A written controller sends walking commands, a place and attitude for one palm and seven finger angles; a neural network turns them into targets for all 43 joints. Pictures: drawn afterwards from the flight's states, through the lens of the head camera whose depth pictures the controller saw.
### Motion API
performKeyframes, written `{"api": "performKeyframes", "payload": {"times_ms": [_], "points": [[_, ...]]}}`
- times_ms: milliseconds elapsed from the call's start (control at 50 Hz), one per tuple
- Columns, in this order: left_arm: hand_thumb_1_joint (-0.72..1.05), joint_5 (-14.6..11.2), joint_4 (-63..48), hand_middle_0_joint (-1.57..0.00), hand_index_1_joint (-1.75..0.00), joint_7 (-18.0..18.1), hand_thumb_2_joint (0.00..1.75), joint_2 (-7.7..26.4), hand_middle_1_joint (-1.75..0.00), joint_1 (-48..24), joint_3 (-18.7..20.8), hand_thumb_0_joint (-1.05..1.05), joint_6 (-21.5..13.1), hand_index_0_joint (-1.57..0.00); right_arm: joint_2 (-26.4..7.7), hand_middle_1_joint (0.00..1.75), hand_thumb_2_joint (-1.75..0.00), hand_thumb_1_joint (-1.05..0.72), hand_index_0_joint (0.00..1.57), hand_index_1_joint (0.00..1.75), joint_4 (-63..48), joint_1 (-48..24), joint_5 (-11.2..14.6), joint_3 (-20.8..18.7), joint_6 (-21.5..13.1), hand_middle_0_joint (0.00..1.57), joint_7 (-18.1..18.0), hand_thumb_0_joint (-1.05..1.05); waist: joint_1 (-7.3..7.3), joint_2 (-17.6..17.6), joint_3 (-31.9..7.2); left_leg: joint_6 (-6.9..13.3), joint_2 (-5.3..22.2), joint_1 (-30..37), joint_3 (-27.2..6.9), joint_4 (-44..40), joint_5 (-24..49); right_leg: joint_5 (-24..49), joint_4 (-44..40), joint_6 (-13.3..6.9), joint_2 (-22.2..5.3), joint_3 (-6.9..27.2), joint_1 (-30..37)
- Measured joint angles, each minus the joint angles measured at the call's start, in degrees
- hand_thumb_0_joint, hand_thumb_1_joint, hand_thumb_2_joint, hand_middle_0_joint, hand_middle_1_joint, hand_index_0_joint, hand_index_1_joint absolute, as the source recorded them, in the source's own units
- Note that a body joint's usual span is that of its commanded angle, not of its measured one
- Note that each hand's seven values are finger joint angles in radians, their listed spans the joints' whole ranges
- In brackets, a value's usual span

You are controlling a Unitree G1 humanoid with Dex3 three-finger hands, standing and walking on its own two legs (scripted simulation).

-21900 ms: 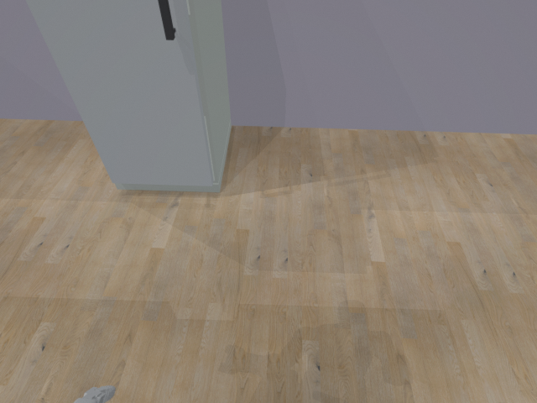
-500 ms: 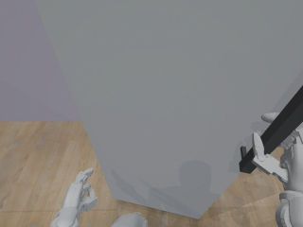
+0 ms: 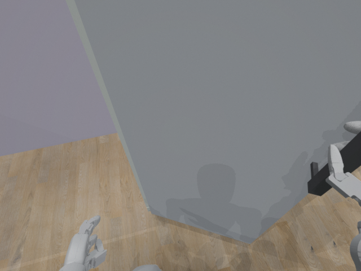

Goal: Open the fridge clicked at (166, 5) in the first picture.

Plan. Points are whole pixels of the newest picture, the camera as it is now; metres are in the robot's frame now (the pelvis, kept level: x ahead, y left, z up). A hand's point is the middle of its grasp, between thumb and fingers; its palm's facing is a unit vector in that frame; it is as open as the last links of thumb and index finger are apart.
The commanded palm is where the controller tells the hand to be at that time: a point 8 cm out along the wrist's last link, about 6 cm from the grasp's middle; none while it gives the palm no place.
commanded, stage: walk backward, drawing the door open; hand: right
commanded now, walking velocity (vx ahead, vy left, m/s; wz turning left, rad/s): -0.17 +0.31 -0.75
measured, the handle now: out of the picture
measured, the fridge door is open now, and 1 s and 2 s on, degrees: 31 72 69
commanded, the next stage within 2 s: stop walking and hold the door back in 0.90 s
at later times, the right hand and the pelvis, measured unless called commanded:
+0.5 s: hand out of the picture +0.10 -0.11 +0.17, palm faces +0.60 +0.75 -0.29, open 7.1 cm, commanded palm +0.04 -0.13 +0.18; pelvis -0.08 +0.18 +0.01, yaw -18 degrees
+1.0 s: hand out of the picture +0.03 +0.00 +0.17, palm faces +0.82 +0.48 -0.30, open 7.2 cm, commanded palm -0.02 +0.00 +0.15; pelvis -0.04 +0.36 +0.01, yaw -39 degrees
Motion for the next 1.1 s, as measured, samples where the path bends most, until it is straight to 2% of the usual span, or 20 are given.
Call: {"api": "performKeyframes", "payload": {"times_ms": [60, 120, 240, 340, 380, 420, 460, 500, 560, 620, 640, 680, 720, 780, 860, 940, 980, 1020, 1060, 1100], "points": [[0.91, 0.3, 1.2, -0.20, -0.30, -1.4, 0.90, -1.8, -0.30, -0.9, -0.1, 0.01, -0.7, -0.20, 0.2, 1.40, -0.77, -0.59, 0.23, 1.38, 2.3, -3.1, -1.6, 1.0, -0.1, 0.46, 0.7, -0.07, 0.09, 0.5, 2.9, -2.3, -3.0, -5.7, -4.7, 16.9, -6.7, 3.5, -2.9, 0.6, -1.1, 3.0, 1.8], [0.91, 0.0, 1.8, -0.20, -0.30, -2.8, 0.90, -3.2, -0.30, -0.7, -0.8, 0.01, -1.6, -0.20, 0.3, 1.40, -0.76, -0.59, 0.24, 1.38, 4.0, -4.9, -2.7, 2.2, 0.9, 0.46, 1.4, -0.05, 0.43, -1.0, 3.6, -3.6, -4.0, -9.0, -5.8, 21.6, -1.2, 8.3, -7.7, 2.7, -3.8, 7.3, 2.9], [0.90, -1.3, 1.1, -0.21, -0.30, -3.5, 0.90, -4.8, -0.30, 0.4, -1.7, 0.01, -1.5, -0.20, 0.0, 1.40, -0.74, -0.60, 0.25, 1.39, 5.2, -5.3, -2.2, 2.9, 2.3, 0.46, 1.5, -0.03, -0.47, -2.6, 1.8, -4.7, -2.4, -5.4, -8.2, 14.1, 2.3, 12.2, -11.1, 5.4, -7.6, 12.4, 0.8], [0.90, -1.1, 1.1, -0.21, -0.30, -3.5, 0.90, -5.1, -0.30, 1.0, -1.5, 0.01, -1.6, -0.20, -0.8, 1.40, -0.74, -0.60, 0.24, 1.38, 6.4, -5.3, -0.6, 1.5, 2.8, 0.46, 1.1, -0.04, -0.70, -3.8, -1.2, -3.6, -3.9, 8.8, -5.8, -5.3, -3.1, 10.8, -10.5, 7.1, -8.6, 16.3, -5.2], [0.90, -1.2, 1.3, -0.21, -0.30, -3.5, 0.90, -5.0, -0.30, 0.2, -1.7, 0.01, -2.0, -0.20, -2.0, 1.40, -0.74, -0.58, 0.22, 1.36, 5.4, -5.7, 0.1, -0.7, 3.2, 0.46, 1.1, -0.07, -1.95, -0.6, -2.3, -0.9, -1.7, 12.5, -6.0, -14.9, 2.2, 0.7, -0.8, 7.1, -5.8, 14.6, -11.3], [0.90, -0.9, 3.8, -0.21, -0.30, -2.9, 0.90, -2.5, -0.30, -1.8, -1.0, 0.01, -1.6, -0.20, 0.8, 1.40, -0.75, -0.58, 0.22, 1.36, 5.9, -5.6, -0.8, -0.8, 2.0, 0.46, 1.2, -0.07, -1.97, -2.8, -0.9, 0.9, -2.3, 11.2, -4.2, -11.3, 1.7, -8.9, 18.6, 6.7, -4.0, 14.1, -16.8], [0.90, -0.8, 5.1, -0.21, -0.30, -2.5, 0.90, -1.2, -0.30, -1.7, 0.1, 0.01, -0.7, -0.20, 1.9, 1.40, -0.75, -0.57, 0.23, 1.36, 5.7, -3.6, -0.7, -0.1, 1.5, 0.46, 1.6, -0.07, -1.57, -2.8, -0.9, 1.5, -1.1, 11.7, -2.6, -10.7, 0.0, -11.8, 31.2, 6.7, -1.9, 9.8, -18.5], [0.91, -0.6, 5.0, -0.20, -0.30, -1.4, 0.90, -0.7, -0.30, -0.8, 0.5, 0.01, -0.4, -0.20, 2.2, 1.40, -0.74, -0.57, 0.23, 1.37, 4.9, -1.7, -0.4, 0.3, 0.7, 0.46, 2.2, -0.07, -1.19, -1.5, -0.6, 1.8, 0.3, 12.9, -0.9, -11.6, -0.3, -12.1, 34.8, 6.8, -1.1, 4.1, -16.8], [0.91, -0.3, 3.4, -0.20, -0.30, -0.1, 0.90, -0.5, -0.30, 0.6, 0.3, 0.02, -0.4, -0.20, 2.1, 1.40, -0.73, -0.56, 0.26, 1.38, 3.0, -0.3, -0.4, 1.3, -0.7, 0.46, 2.9, -0.06, -1.03, 0.8, -0.1, 2.7, 1.7, 13.4, 2.2, -12.4, 0.0, -11.9, 25.4, 6.1, -1.0, -3.0, -10.7], [0.91, 0.2, 0.9, -0.20, -0.30, 0.6, 0.90, 0.2, -0.30, 0.7, -0.2, 0.02, -1.2, -0.20, 2.0, 1.40, -0.72, -0.55, 0.26, 1.36, -0.1, 0.3, -0.4, 2.1, -1.1, 0.46, 3.1, -0.07, -1.11, 1.0, 0.1, 3.0, 1.9, 9.0, 4.8, -5.7, -0.6, -3.7, 5.6, 5.1, -0.7, -6.8, -2.2], [0.91, 0.3, -0.3, -0.20, -0.30, 0.6, 0.90, 0.9, -0.30, 0.5, -0.1, 0.02, -1.5, -0.20, 2.1, 1.40, -0.72, -0.55, 0.25, 1.36, -1.2, 0.4, -0.2, 2.2, -1.3, 0.46, 2.9, -0.08, -1.27, -0.5, 0.2, 1.6, 1.1, 5.4, 5.0, 0.9, -0.3, 2.9, -0.7, 2.9, -1.4, -6.2, 0.9], [0.91, 0.5, 0.4, -0.20, -0.30, 0.2, 0.90, -0.5, -0.30, -1.8, 0.6, 0.01, -2.0, -0.20, 1.3, 1.40, -0.73, -0.54, 0.25, 1.35, -0.4, -2.1, -0.7, 2.0, -2.4, 0.46, 2.9, -0.09, -0.99, 0.2, 2.9, -1.9, -0.3, -1.5, -0.3, 16.7, -6.3, 1.3, 0.0, -0.8, -1.4, -4.5, 1.2], [0.91, 0.4, 1.3, -0.20, -0.30, -1.2, 0.90, -1.8, -0.30, -3.2, 0.0, 0.01, -1.8, -0.20, 1.0, 1.40, -0.73, -0.54, 0.24, 1.35, 0.9, -4.1, -1.8, 2.3, -1.8, 0.46, 3.2, -0.09, -0.80, 0.3, 5.0, -2.8, -2.2, -6.5, -4.3, 25.9, -7.2, 1.5, -0.9, 0.2, -2.5, -1.8, 2.3], [0.91, 0.3, 1.3, -0.20, -0.30, -2.5, 0.90, -3.1, -0.30, -3.4, -0.8, 0.01, -2.2, -0.20, 0.7, 1.40, -0.73, -0.55, 0.24, 1.36, 2.0, -6.1, -3.1, 3.2, -0.3, 0.46, 4.0, -0.08, -0.65, -1.5, 6.3, -3.9, -1.9, -12.0, -6.3, 27.3, -1.4, 5.6, -5.5, 3.2, -5.5, 3.5, 3.3], [0.90, -0.8, -0.1, -0.21, -0.30, -3.5, 0.90, -4.0, -0.30, -1.9, -1.4, 0.01, -2.7, -0.20, 0.4, 1.40, -0.74, -0.57, 0.22, 1.36, 2.7, -7.0, -2.9, 3.6, 1.0, 0.46, 4.4, -0.06, -2.20, -3.0, 6.2, -4.6, 0.8, -12.2, -8.7, 17.4, 6.8, 8.9, -9.2, 6.0, -9.2, 8.0, 3.4], [0.90, -1.9, -0.8, -0.21, -0.30, -3.8, 0.90, -4.1, -0.30, -0.1, -1.6, 0.01, -2.3, -0.20, -0.1, 1.40, -0.77, -0.57, 0.22, 1.36, 4.2, -6.1, -1.7, 2.2, 1.2, 0.46, 3.7, -0.05, -2.73, -5.0, 3.8, -5.2, 0.9, -4.8, -8.0, 5.3, 4.1, 9.1, -9.0, 7.4, -11.7, 12.5, 0.8], [0.90, -2.0, -1.0, -0.21, -0.30, -3.8, 0.90, -4.0, -0.30, 0.6, -1.7, 0.01, -2.1, -0.20, -0.9, 1.40, -0.79, -0.57, 0.21, 1.35, 5.0, -6.0, -1.1, 0.9, 1.6, 0.46, 3.0, -0.06, -2.81, -5.3, 2.2, -5.4, 0.0, 1.7, -6.6, -3.5, 2.9, 7.6, -6.4, 7.6, -12.2, 14.7, -1.9], [0.90, -2.2, -0.8, -0.21, -0.30, -3.8, 0.90, -4.3, -0.30, 0.8, -2.0, 0.01, -1.8, -0.20, -2.7, 1.40, -0.80, -0.56, 0.19, 1.34, 4.6, -6.0, -0.5, -1.8, 2.5, 0.46, 2.2, -0.08, -3.29, -1.7, 0.0, -4.1, 1.8, 6.5, -6.5, -12.6, 5.2, -0.9, 1.8, 6.8, -9.7, 14.5, -6.9], [0.90, -2.0, 1.8, -0.21, -0.30, -3.0, 0.90, -1.4, -0.30, -1.6, -1.2, 0.01, -1.3, -0.20, 0.1, 1.40, -0.81, -0.57, 0.20, 1.33, 7.5, -7.1, -1.3, -2.4, 0.5, 0.46, 1.7, -0.09, -3.08, -4.1, 0.6, -3.5, 1.2, 4.8, -5.2, -8.2, 4.7, -10.3, 18.6, 6.0, -7.8, 14.9, -12.4], [0.90, -1.7, 4.2, -0.21, -0.30, -2.1, 0.90, 1.2, -0.30, -2.1, 0.1, 0.01, -0.4, -0.20, 1.3, 1.40, -0.82, -0.56, 0.23, 1.34, 12.2, -8.3, -1.4, -1.2, -1.5, 0.46, 1.7, -0.10, -2.92, -5.1, 0.3, -3.1, 2.5, 5.4, -3.8, -7.2, 4.0, -12.2, 32.3, 6.3, -4.4, 11.7, -15.5]]}}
